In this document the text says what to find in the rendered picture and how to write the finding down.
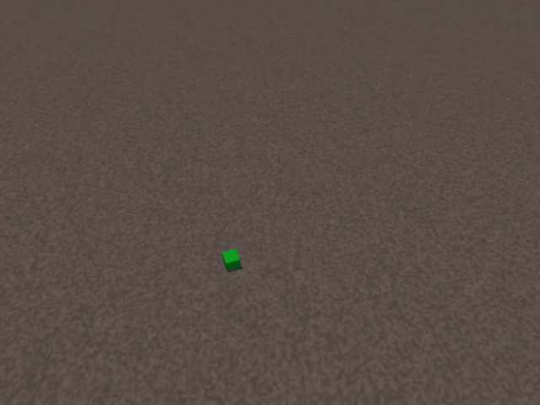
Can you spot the cube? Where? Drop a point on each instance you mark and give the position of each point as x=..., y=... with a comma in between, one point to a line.
x=231, y=259

